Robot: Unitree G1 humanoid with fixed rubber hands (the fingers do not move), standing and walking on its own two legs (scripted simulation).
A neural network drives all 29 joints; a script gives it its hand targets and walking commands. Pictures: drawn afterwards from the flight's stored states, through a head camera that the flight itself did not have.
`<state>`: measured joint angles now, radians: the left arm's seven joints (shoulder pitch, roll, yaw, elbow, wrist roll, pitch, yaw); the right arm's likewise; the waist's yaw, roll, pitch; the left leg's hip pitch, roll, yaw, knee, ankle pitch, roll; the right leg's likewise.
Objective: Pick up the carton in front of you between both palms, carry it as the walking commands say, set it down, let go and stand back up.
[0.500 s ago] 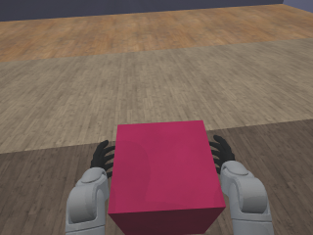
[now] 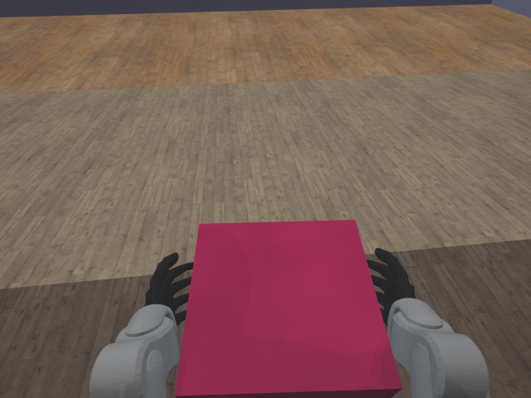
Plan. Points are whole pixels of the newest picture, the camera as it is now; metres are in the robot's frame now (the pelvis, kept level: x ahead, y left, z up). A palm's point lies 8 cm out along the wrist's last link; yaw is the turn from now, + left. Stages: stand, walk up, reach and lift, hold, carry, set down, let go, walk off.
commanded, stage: carry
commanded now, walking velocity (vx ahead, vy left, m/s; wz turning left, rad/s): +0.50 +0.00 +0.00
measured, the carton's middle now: (279, 332) +0.24 +0.01 +0.03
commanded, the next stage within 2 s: none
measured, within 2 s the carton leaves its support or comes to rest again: neither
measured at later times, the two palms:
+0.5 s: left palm (209, 161) +0.56 +0.13 +0.10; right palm (356, 159) +0.57 -0.17 +0.09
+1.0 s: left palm (212, 83) +0.94 +0.17 +0.10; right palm (316, 80) +0.94 -0.13 +0.11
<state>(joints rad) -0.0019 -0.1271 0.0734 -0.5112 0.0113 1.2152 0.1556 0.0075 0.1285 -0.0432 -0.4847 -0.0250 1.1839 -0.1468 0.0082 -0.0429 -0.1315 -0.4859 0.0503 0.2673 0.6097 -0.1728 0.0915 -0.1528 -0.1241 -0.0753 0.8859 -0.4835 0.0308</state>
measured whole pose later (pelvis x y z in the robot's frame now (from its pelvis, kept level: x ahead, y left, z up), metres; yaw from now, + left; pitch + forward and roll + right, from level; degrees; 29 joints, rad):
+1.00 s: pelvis +0.68 +0.02 -0.01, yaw +1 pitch +2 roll +1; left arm -0.11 -0.11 0.10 -0.50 0.01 1.20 0.15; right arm -0.12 0.13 -0.07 -0.48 -0.02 1.19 -0.15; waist -0.03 -0.04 -0.07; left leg -0.54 0.04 0.23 0.64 -0.14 0.11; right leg -0.03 -0.11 -0.14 0.78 -0.51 0.02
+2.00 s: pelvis +1.36 +0.03 -0.07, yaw +1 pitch +4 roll +0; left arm -0.45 -0.06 0.20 -0.10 -0.01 1.03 0.16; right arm -0.42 0.12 -0.21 -0.14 -0.05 1.02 -0.17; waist -0.01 -0.02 -0.04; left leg -0.48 -0.07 0.14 0.61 -0.14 0.15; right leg -0.29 0.06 -0.03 1.23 -0.53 -0.07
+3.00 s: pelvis +2.02 +0.05 -0.14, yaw +1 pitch +4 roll +0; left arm -0.42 -0.08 0.22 -0.03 -0.01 1.02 0.17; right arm -0.40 0.12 -0.21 -0.06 -0.03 1.02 -0.17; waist -0.04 0.00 -0.07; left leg -0.47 -0.07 0.12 0.61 -0.10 0.13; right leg -0.42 0.06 -0.01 1.34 -0.50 -0.06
